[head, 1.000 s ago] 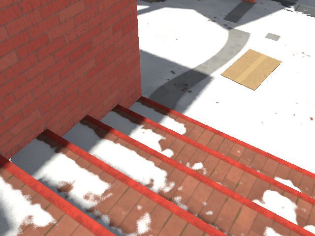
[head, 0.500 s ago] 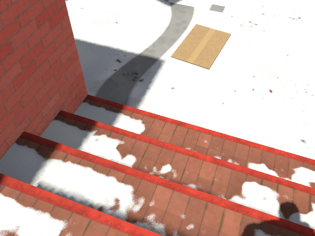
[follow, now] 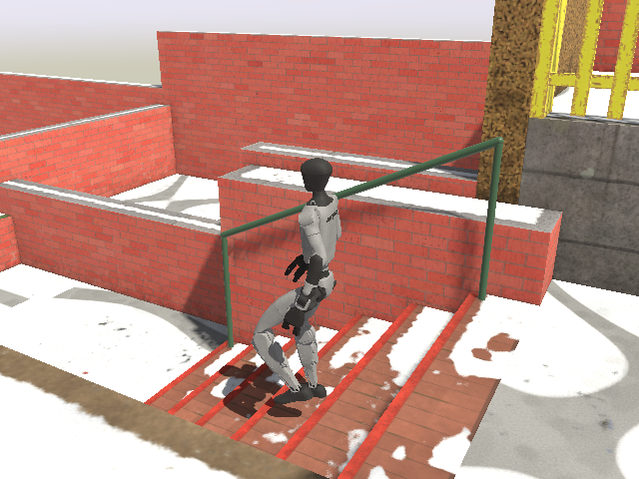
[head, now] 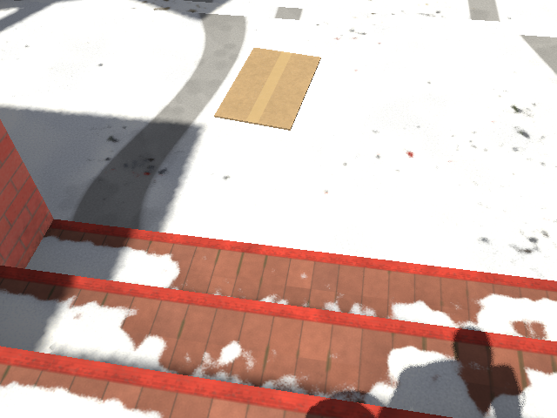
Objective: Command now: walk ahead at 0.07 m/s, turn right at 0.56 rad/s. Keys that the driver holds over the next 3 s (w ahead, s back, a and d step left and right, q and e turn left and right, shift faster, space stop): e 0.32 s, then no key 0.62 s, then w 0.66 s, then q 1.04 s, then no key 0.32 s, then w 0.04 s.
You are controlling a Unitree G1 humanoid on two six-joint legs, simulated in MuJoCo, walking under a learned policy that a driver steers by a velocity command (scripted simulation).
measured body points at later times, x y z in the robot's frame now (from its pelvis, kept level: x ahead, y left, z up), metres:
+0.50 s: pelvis +0.06 +0.07 +0.01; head +0.08 +0.08 +0.46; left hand +0.25 +0.29 -0.11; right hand +0.05 -0.21 -0.10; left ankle +0.07 +0.14 -0.74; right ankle +0.01 -0.10 -0.59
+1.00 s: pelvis +0.07 +0.04 +0.00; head +0.09 +0.03 +0.45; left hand +0.21 +0.25 -0.14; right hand +0.09 -0.24 -0.13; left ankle +0.07 +0.14 -0.74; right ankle +0.02 -0.10 -0.74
